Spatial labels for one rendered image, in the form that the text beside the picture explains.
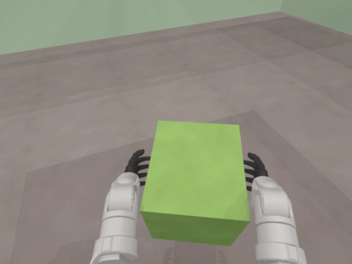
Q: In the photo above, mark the robot left hand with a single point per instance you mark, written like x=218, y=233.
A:
x=133, y=165

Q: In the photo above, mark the robot right hand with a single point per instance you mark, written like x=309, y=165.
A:
x=257, y=165

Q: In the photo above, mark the carton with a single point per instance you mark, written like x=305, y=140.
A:
x=195, y=188

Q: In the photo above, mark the robot left forearm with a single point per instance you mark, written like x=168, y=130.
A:
x=118, y=243

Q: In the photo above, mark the robot right forearm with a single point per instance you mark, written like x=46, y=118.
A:
x=277, y=241

